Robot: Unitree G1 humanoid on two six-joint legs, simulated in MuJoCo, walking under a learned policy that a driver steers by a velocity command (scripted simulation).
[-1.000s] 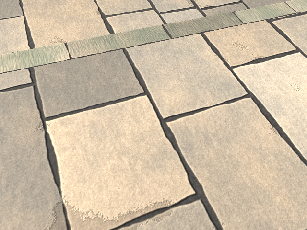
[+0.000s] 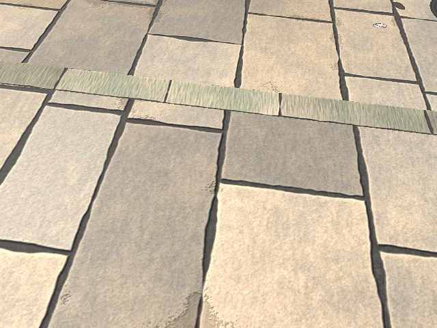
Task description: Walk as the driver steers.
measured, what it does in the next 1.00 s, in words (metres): walks ahead: right foot, then left foot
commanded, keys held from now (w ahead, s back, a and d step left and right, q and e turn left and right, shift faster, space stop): w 1.00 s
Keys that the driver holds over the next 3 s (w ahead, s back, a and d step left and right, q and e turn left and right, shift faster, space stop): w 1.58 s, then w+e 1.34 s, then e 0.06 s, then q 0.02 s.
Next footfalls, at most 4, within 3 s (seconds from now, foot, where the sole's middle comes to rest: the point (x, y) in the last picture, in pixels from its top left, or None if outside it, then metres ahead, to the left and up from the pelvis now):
0.30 right None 0.28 -0.16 -0.79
0.82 left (189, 294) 0.61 0.07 -0.79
1.34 right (260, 219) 0.90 -0.18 -0.79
1.88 left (199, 155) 1.21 0.04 -0.79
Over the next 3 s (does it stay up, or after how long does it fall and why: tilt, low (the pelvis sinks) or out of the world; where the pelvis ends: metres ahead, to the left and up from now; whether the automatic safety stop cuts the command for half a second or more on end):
stays up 1.65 -0.29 -0.15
